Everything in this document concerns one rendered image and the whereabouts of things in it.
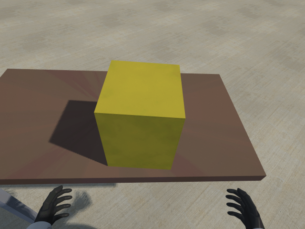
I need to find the left robot hand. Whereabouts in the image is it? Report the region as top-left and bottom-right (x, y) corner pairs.
(34, 185), (72, 225)

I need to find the table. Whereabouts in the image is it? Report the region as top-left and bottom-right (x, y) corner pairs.
(0, 69), (266, 224)

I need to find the carton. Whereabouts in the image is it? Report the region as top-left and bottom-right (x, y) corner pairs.
(94, 60), (185, 170)

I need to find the right robot hand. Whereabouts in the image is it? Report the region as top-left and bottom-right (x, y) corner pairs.
(225, 188), (265, 229)

